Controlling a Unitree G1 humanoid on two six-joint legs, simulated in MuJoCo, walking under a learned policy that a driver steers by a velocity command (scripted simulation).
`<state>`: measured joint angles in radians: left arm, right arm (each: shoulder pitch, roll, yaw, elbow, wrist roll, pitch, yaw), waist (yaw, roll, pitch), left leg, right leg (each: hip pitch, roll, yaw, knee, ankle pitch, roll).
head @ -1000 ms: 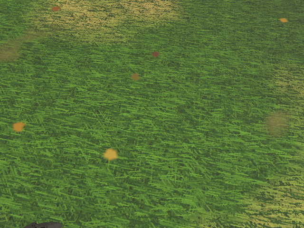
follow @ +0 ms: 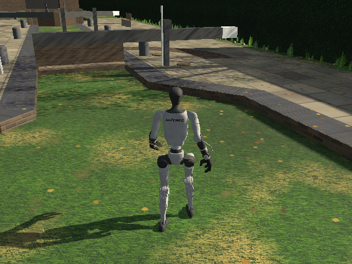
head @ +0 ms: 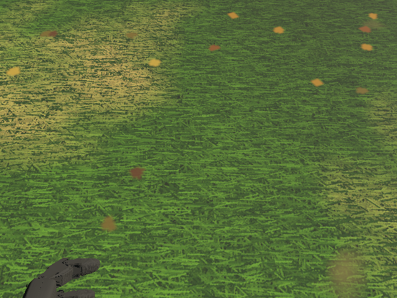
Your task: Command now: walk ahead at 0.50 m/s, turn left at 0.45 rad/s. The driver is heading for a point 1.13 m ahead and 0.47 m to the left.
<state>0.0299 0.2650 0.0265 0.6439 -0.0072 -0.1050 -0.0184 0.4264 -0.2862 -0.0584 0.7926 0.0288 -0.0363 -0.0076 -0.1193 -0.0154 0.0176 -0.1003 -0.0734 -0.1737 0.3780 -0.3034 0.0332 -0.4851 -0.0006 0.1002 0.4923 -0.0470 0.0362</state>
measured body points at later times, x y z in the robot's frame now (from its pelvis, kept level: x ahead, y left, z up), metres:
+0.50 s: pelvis +0.26 +0.02 -0.02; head +0.29 +0.04 +0.43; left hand +0.17 +0.31 -0.14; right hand +0.56 -0.12 -0.08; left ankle +0.37 +0.18 -0.72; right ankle +0.13 -0.14 -0.74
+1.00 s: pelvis +0.53 +0.13 -0.01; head +0.54 +0.15 +0.44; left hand +0.59 +0.46 -0.08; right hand +0.73 -0.10 -0.11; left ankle +0.38 +0.17 -0.74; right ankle +0.72 +0.10 -0.73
